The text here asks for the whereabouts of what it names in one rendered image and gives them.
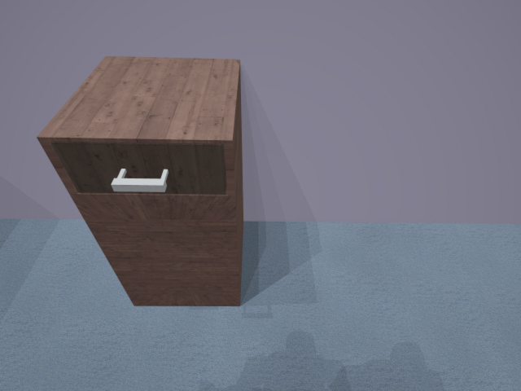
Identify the drawer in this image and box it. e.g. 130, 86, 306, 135
51, 141, 227, 195

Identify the handle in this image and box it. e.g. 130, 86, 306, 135
111, 169, 169, 192

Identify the cabinet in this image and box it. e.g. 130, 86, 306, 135
37, 56, 243, 306

